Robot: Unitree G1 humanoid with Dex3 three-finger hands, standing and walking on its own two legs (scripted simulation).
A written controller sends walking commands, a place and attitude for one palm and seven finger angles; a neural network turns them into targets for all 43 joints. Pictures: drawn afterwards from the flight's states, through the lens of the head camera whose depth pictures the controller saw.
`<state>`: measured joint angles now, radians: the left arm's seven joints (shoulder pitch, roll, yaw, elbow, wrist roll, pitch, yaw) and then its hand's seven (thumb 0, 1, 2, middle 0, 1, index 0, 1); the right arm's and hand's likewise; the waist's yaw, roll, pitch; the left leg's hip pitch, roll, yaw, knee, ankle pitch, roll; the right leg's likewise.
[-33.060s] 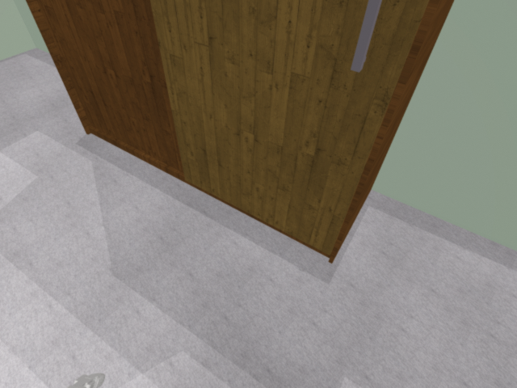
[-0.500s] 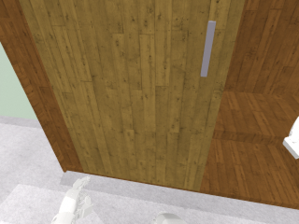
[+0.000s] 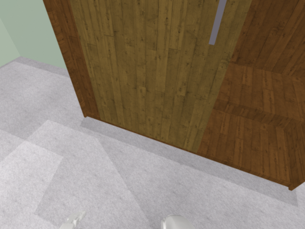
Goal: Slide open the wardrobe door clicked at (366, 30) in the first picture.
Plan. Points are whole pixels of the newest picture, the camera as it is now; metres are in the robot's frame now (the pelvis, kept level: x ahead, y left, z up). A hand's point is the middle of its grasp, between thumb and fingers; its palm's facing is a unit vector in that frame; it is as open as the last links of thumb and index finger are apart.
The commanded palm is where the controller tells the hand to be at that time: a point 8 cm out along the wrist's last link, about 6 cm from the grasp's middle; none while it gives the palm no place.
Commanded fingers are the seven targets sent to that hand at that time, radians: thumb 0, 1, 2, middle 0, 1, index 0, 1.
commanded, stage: stop stepping back and stand still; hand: right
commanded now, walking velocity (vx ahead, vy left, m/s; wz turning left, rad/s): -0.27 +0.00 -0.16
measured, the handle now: (218, 17) +0.80 -0.20 +0.24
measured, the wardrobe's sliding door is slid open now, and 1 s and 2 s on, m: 0.64 0.64 0.64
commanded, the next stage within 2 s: let the arm hang, fingers relaxed in 0.82 s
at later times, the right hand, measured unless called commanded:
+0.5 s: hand out of the picture -0.06 -0.37 +0.21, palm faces +0.72 +0.61 -0.33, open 7.4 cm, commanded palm -0.10 -0.37 +0.20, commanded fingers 0.00 -0.90 -0.90 0.20 0.30 0.20 0.30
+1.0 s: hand out of the picture -0.04 -0.39 +0.09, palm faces +0.50 +0.65 -0.57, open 7.4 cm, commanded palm none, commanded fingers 0.00 -0.90 -0.90 0.20 0.30 0.20 0.30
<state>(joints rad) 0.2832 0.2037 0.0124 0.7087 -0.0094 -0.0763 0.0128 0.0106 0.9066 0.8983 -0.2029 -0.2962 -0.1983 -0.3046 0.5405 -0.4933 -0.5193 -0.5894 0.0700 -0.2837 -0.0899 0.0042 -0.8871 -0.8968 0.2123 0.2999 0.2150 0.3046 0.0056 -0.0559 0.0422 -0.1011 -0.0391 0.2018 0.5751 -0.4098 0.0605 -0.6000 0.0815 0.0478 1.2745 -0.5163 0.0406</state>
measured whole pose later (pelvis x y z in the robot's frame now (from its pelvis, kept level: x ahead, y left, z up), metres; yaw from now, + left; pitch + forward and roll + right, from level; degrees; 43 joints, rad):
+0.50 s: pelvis -0.18 -0.05 +0.02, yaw -11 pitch -1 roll -1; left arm 0.24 0.20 0.02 0.66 -0.01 -0.09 0.08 0.01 0.91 0.90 -0.20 -0.30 -0.20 -0.30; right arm 0.43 -0.37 -0.48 -0.40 0.06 -0.20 -0.13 0.00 -0.89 -0.90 0.21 0.30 0.21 0.30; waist -0.07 0.04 -0.07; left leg -0.28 0.02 0.10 0.55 -0.29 0.08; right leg -0.49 -0.05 -0.02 1.17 -0.39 -0.02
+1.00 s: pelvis -0.18 -0.06 -0.01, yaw -17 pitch +1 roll +1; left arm 0.25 0.26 0.04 0.70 -0.01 -0.03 0.01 0.01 0.91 0.90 -0.20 -0.30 -0.20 -0.30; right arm 0.37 -0.37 -0.31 -0.12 -0.04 -0.13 -0.07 0.00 -0.90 -0.90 0.20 0.30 0.20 0.30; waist 0.00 -0.11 0.03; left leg -0.34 0.07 0.08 0.72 -0.38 -0.02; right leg -0.50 -0.07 -0.02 1.03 -0.57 -0.01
